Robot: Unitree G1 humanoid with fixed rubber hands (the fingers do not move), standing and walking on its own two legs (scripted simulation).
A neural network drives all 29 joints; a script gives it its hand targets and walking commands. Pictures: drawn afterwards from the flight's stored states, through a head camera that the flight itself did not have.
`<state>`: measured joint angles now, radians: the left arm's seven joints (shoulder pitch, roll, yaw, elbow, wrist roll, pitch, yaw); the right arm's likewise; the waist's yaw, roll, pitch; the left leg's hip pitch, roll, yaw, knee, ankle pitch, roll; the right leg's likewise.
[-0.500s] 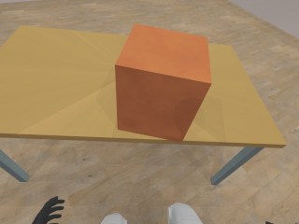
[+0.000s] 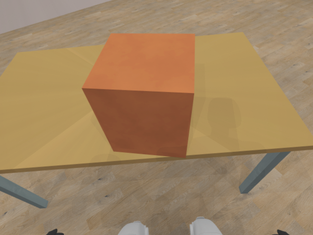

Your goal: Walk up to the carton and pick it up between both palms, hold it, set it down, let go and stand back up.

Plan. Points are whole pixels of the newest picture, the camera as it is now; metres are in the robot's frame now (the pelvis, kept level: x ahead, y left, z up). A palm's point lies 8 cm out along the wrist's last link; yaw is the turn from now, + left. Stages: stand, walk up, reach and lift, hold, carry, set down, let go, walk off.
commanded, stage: walk up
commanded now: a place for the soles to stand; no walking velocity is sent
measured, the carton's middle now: (150, 98) +0.50 +0.04 +0.04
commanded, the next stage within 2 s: none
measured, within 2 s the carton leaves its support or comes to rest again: neither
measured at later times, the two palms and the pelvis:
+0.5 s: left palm out of the picture +0.14 +0.29 -0.08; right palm out of the picture +0.10 -0.32 -0.07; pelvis +0.02 +0.00 +0.00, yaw +0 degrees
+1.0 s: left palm out of the picture +0.09 +0.32 -0.08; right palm out of the picture +0.12 -0.29 -0.08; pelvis +0.02 +0.02 +0.00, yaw +1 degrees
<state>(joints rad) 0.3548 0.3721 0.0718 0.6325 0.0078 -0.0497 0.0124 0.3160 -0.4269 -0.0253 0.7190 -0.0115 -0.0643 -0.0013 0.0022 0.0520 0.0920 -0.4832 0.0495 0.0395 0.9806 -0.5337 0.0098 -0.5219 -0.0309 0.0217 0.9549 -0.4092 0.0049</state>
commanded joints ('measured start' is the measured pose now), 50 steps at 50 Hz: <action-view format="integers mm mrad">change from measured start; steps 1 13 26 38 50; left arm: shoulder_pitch -118 -33 22 37 -119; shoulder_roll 146 391 370 274 168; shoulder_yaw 15 82 74 48 12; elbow -44 42 64 59 -30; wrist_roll -14 22 13 14 -4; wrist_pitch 4 -53 -64 -66 -28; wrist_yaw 9 16 11 8 19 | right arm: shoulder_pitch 171 -80 -116 -87 234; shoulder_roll -329 -217 -176 -258 -292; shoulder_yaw -137 -91 -74 -98 -145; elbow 17 -44 -57 -49 37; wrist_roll -33 -2 6 -9 -36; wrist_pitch -48 -11 -15 -22 -41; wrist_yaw -42 -13 -18 -1 -9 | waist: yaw -75 34 42 49 -156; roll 79 -146 -164 78 216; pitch -89 -95 -158 -139 -102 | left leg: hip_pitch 327 -232 -181 20 430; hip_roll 316 -4 -16 174 188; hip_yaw -646 -42 -24 -251 -495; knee -617 35 40 -239 -560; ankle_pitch -130 -129 115 294 -116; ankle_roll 187 33 20 163 141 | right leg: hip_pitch -385 254 280 124 -416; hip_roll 52 -280 -230 24 38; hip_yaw -50 579 536 5 9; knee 205 -453 -400 -180 270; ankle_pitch -144 -27 108 -51 -46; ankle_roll -48 -291 -252 -84 -67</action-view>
